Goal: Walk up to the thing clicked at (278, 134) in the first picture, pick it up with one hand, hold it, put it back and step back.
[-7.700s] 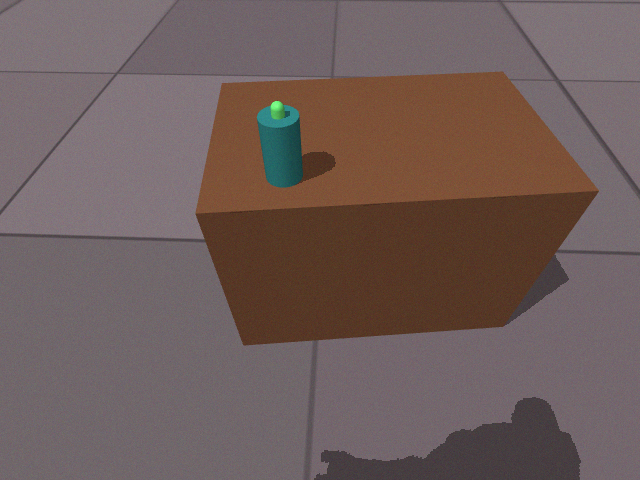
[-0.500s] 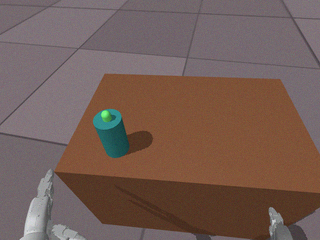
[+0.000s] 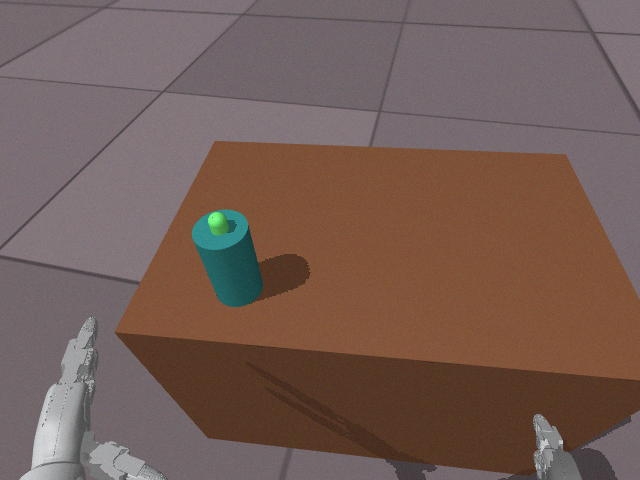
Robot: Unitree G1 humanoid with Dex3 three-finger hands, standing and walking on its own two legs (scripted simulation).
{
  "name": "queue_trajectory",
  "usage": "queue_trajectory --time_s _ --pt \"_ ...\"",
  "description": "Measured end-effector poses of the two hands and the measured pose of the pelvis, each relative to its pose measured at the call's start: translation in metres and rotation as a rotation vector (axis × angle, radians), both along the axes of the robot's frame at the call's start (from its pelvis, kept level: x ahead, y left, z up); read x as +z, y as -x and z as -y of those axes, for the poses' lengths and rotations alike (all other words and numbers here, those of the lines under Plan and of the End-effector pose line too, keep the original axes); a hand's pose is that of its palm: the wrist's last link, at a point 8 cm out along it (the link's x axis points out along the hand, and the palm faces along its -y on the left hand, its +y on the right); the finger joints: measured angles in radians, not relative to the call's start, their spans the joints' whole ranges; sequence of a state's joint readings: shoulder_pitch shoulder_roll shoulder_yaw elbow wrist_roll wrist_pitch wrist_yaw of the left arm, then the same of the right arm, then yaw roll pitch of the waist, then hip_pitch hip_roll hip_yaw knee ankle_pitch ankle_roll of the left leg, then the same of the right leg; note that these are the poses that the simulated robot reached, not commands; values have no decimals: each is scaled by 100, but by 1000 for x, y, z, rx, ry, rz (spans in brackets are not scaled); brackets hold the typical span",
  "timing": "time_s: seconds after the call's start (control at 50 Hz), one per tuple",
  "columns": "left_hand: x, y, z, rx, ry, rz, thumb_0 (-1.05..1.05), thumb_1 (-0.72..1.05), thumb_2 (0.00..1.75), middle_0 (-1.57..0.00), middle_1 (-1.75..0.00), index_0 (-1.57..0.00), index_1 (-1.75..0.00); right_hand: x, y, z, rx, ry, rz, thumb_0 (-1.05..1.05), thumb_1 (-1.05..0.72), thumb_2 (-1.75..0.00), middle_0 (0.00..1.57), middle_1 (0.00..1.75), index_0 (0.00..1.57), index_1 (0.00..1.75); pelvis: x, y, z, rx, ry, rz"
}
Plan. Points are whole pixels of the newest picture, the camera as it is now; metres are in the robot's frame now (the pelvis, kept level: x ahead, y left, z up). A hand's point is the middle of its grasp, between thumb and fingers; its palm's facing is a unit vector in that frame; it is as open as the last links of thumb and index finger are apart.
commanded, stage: go down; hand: left
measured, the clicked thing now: (228, 254) +0.46 +0.22 -0.03
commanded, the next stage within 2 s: none
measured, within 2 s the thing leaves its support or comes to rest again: neither
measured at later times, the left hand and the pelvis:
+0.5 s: hand (100, 340) +0.25 +0.31 +0.06, palm faces +0.28 -0.95 -0.16, open 17.6 cm; pelvis +0.00 +0.01 -0.01, yaw +1 degrees
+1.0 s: hand (78, 287) +0.32 +0.36 +0.07, palm faces +0.25 -0.97 +0.00, open 17.6 cm; pelvis +0.00 +0.01 -0.02, yaw +0 degrees
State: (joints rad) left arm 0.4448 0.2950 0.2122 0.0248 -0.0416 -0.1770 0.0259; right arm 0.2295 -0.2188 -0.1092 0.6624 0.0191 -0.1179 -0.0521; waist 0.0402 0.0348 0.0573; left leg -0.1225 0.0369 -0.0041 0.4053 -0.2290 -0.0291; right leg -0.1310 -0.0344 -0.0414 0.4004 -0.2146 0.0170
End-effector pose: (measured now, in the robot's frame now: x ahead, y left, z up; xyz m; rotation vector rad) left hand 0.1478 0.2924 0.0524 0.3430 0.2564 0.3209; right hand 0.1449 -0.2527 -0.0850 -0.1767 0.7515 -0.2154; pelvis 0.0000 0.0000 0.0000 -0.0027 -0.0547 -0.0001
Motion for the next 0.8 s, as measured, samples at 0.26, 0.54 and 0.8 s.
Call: queue_trajectory --time_s 0.26,0.54,0.8 --pt "1 -13 -12 13 47 89 -1 -60 4 -7 -8 -8 -8 3 -11 -11 45 -1 38 -1 49 -6 6 5 5 5 -5 -1 -2 13 5 -26" --pt "14 -80 -65 -67 182 228 -1 -61 6 -6 -8 -7 -8 0 -3 -10 -2 29 5 -1 49 -6 6 5 5 5 -10 -1 -7 11 10 -66" --pt "11 -118 -99 -82 315 273 -1 -59 6 -5 -6 -6 -5 -1 7 -4 -7 81 -27 -1 50 -6 6 5 5 5 -13 0 -12 -2 16 -128"
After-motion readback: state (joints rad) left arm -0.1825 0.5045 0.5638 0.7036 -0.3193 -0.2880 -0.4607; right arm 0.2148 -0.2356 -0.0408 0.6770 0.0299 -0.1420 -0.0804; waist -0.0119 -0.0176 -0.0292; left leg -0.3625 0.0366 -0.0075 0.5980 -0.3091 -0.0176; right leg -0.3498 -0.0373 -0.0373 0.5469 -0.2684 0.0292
